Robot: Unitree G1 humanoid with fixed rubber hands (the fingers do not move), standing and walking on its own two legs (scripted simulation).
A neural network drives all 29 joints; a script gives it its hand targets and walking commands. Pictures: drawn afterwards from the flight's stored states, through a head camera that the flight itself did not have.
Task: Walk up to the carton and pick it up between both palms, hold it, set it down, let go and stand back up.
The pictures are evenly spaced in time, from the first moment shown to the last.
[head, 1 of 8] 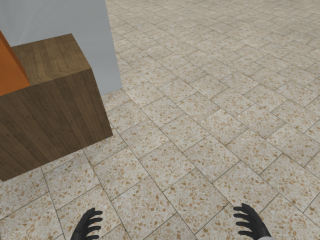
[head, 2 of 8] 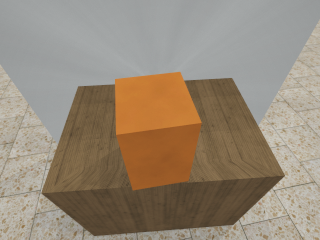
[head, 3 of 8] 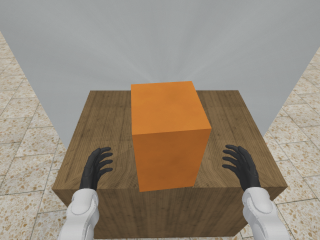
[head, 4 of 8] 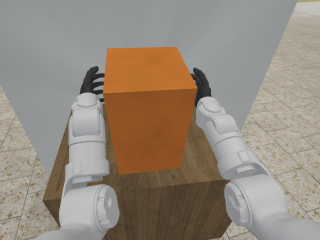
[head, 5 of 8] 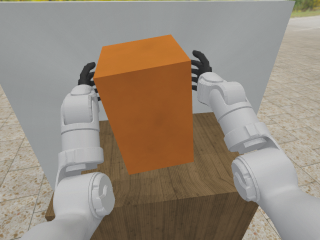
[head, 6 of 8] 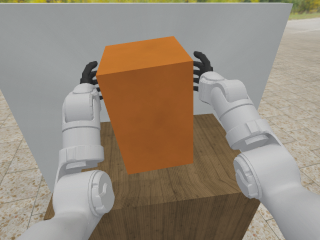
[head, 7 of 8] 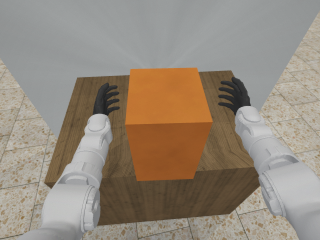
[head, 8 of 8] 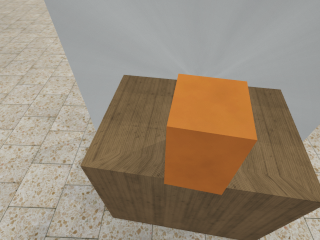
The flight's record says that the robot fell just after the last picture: no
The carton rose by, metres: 0.24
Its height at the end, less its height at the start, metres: +0.00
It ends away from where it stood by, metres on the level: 0.03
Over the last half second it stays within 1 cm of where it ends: yes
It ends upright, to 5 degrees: yes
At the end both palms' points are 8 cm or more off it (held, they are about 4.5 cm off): yes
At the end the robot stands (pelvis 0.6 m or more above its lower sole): yes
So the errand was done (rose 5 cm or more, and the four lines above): yes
